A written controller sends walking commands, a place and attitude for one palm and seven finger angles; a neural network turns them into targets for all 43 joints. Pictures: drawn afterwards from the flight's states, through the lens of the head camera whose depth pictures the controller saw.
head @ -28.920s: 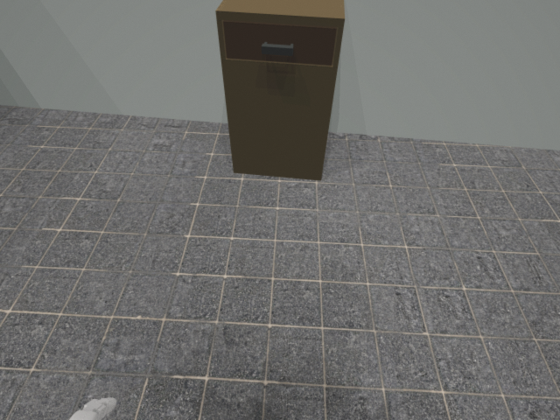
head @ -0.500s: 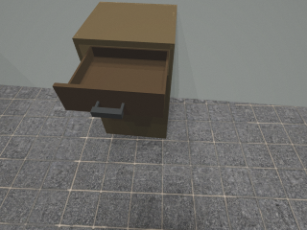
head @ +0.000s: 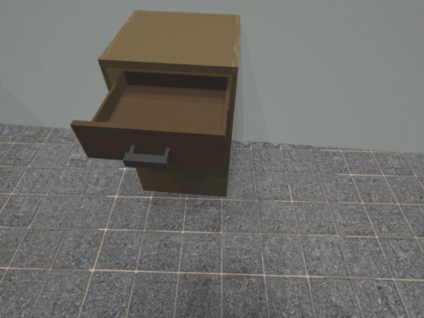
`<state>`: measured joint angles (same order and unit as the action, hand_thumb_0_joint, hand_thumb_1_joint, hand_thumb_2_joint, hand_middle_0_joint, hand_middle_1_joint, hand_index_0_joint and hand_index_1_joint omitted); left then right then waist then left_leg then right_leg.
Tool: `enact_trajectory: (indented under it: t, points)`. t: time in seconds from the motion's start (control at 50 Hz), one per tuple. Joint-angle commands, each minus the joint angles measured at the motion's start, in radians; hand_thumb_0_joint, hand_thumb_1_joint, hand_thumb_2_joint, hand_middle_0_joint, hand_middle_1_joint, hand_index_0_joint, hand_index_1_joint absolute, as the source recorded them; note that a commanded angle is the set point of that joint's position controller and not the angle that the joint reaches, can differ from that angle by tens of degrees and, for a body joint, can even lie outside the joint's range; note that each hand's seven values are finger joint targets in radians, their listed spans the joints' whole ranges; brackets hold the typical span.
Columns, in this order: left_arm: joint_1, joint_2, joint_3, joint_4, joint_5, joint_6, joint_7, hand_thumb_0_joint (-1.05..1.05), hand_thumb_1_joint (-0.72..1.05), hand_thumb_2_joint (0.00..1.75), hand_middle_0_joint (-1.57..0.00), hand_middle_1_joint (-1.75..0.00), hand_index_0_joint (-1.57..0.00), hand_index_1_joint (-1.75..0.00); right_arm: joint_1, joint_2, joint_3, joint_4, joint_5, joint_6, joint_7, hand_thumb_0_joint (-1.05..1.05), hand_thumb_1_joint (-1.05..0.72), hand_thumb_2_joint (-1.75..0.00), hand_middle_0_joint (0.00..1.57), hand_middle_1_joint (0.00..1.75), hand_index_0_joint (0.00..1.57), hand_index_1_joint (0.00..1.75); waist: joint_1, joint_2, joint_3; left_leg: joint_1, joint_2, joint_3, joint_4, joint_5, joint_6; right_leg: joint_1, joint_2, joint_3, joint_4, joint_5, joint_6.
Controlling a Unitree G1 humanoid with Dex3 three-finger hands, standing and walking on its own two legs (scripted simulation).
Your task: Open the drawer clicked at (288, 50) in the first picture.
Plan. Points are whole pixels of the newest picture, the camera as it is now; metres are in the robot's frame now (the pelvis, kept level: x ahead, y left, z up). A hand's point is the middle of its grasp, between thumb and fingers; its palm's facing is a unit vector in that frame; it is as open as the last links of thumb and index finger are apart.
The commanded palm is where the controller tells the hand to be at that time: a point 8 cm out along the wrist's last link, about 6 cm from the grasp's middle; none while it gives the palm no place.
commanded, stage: let the arm hang, fingers relaxed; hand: left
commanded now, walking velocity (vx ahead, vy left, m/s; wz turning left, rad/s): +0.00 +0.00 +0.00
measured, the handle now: (148, 155) +0.54 +0.21 -0.08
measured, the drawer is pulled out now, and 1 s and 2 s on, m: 0.29 0.29 0.29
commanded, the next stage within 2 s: look to check the result in 0.02 s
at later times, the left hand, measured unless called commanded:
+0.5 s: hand out of the picture +0.01 +0.16 -0.17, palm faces +0.05 -0.98 -0.19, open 7.4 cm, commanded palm none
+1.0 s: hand out of the picture +0.02 +0.16 -0.17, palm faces +0.05 -0.98 -0.19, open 7.4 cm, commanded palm none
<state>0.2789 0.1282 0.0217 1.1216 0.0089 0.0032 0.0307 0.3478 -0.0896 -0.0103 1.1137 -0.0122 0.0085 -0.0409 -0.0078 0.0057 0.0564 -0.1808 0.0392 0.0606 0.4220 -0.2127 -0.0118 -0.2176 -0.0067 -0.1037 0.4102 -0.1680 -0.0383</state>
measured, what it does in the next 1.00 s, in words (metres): stands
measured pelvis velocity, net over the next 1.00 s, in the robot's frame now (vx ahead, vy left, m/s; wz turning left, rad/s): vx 0.03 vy -0.01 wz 0.01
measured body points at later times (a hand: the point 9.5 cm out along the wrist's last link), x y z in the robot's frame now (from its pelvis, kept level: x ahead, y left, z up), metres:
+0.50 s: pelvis +0.01 +0.00 +0.00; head +0.04 -0.01 +0.45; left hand +0.01 +0.21 -0.16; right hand -0.01 -0.20 -0.16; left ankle +0.01 +0.13 -0.74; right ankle +0.04 -0.10 -0.74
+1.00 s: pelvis +0.03 -0.01 +0.00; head +0.05 -0.02 +0.45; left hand +0.02 +0.21 -0.16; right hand +0.01 -0.22 -0.16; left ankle +0.01 +0.13 -0.74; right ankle +0.04 -0.10 -0.74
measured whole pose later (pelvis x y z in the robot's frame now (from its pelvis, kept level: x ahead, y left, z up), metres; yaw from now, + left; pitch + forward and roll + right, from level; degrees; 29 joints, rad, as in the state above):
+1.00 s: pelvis +0.03 -0.01 +0.00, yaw +1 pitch -2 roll +0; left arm 0.27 0.13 0.02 1.13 0.00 -0.01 0.03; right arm 0.30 -0.11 -0.01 1.13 -0.01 0.01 -0.05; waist -0.01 0.02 0.07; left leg -0.13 0.06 0.04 0.39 -0.23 -0.03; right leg -0.16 0.01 -0.12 0.38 -0.20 -0.05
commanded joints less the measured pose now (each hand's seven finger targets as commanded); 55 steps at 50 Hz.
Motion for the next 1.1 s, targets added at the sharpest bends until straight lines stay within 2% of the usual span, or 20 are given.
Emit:
enact_trajectory:
  t: [0.0,0.18,0.26,0.36,0.44,0.54,0.56,0.6,0.78,0.98,1.08]
  points:
    - [0.072,0.095,0.020,-0.015,0.003,-0.008,0.006,0.00,0.90,0.90,-0.20,-0.30,-0.20,-0.30,0.092,-0.072,-0.010,-0.013,-0.002,-0.009,-0.002,0.00,-0.90,-0.90,0.20,0.30,0.20,0.30,0.005,0.022,0.047,-0.049,0.055,-0.074,-0.104,0.001,0.040,0.007,-0.093,0.105,-0.106,-0.070,-0.015]
    - [0.074,0.088,0.018,-0.007,0.003,-0.010,0.007,0.00,0.90,0.90,-0.20,-0.30,-0.20,-0.30,0.081,-0.077,-0.011,-0.009,-0.002,-0.008,-0.004,0.00,-0.90,-0.90,0.20,0.30,0.20,0.30,0.002,0.014,0.054,-0.026,0.060,-0.070,-0.105,0.013,0.037,0.000,-0.091,0.107,-0.110,-0.058,-0.013]
    - [0.076,0.090,0.019,-0.009,0.003,-0.012,0.009,0.00,0.90,0.90,-0.20,-0.30,-0.20,-0.30,0.073,-0.082,-0.012,-0.010,0.001,-0.009,-0.005,0.00,-0.90,-0.90,0.20,0.30,0.20,0.30,0.003,0.001,0.034,-0.009,0.062,-0.074,-0.103,0.032,0.037,0.014,-0.089,0.104,-0.108,-0.041,-0.012]
    - [0.075,0.092,0.018,-0.004,0.003,-0.011,0.008,0.00,0.90,0.90,-0.20,-0.30,-0.20,-0.30,0.066,-0.082,-0.012,-0.008,0.000,-0.007,-0.003,0.00,-0.90,-0.90,0.20,0.30,0.20,0.30,0.004,0.010,0.057,-0.012,0.056,-0.069,-0.102,0.022,0.034,0.000,-0.093,0.107,-0.120,-0.063,-0.012]
    - [0.070,0.096,0.020,-0.006,0.001,-0.015,0.008,0.00,0.90,0.90,-0.20,-0.30,-0.20,-0.30,0.061,-0.083,-0.011,-0.003,0.000,-0.010,-0.004,0.00,-0.90,-0.90,0.20,0.30,0.20,0.30,0.004,0.013,0.024,-0.002,0.057,-0.068,-0.098,0.064,0.032,0.038,-0.100,0.103,-0.111,-0.006,-0.014]
    - [0.062,0.098,0.019,-0.003,0.001,-0.015,0.008,0.00,0.90,0.90,-0.20,-0.30,-0.20,-0.30,0.055,-0.086,-0.009,-0.002,0.000,-0.011,-0.006,0.00,-0.90,-0.90,0.20,0.30,0.20,0.30,0.004,0.021,0.027,0.000,0.060,-0.069,-0.102,0.080,0.030,0.049,-0.100,0.100,-0.109,0.022,-0.015]
    - [0.068,0.098,0.018,-0.005,0.001,-0.016,0.009,0.00,0.90,0.90,-0.20,-0.30,-0.20,-0.30,0.050,-0.084,-0.012,-0.005,0.001,-0.009,-0.006,0.00,-0.90,-0.90,0.20,0.30,0.20,0.30,0.005,-0.003,0.032,0.012,0.063,-0.068,-0.098,0.079,0.030,0.036,-0.095,0.098,-0.113,0.019,-0.013]
    - [0.058,0.097,0.018,-0.005,0.001,-0.015,0.009,0.00,0.90,0.90,-0.20,-0.30,-0.20,-0.30,0.056,-0.086,-0.010,-0.001,-0.001,-0.008,-0.006,0.00,-0.90,-0.90,0.20,0.30,0.20,0.30,0.002,0.009,0.043,-0.004,0.060,-0.067,-0.101,0.074,0.029,0.044,-0.098,0.099,-0.117,0.012,-0.013]
    - [0.059,0.103,0.018,-0.005,0.000,-0.017,0.010,0.00,0.90,0.90,-0.20,-0.30,-0.20,-0.30,0.048,-0.090,-0.011,0.004,-0.001,-0.008,-0.007,0.00,-0.90,-0.90,0.20,0.30,0.20,0.30,0.003,0.004,0.029,0.015,0.061,-0.065,-0.096,0.097,0.027,0.059,-0.101,0.094,-0.119,0.045,-0.014]
    - [0.056,0.107,0.016,-0.005,-0.001,-0.015,0.010,0.00,0.90,0.90,-0.20,-0.30,-0.20,-0.30,0.047,-0.093,-0.011,0.008,-0.002,-0.003,-0.006,0.00,-0.90,-0.90,0.20,0.30,0.20,0.30,0.001,0.010,0.050,0.015,0.058,-0.061,-0.095,0.065,0.024,0.038,-0.097,0.105,-0.140,-0.011,-0.013]
    - [0.056,0.107,0.018,-0.004,-0.002,-0.017,0.009,0.00,0.90,0.90,-0.20,-0.30,-0.20,-0.30,0.046,-0.095,-0.010,0.006,-0.001,-0.007,-0.008,0.00,-0.90,-0.90,0.20,0.30,0.20,0.30,0.002,0.018,0.024,0.024,0.063,-0.062,-0.093,0.108,0.024,0.066,-0.099,0.098,-0.124,0.059,-0.014]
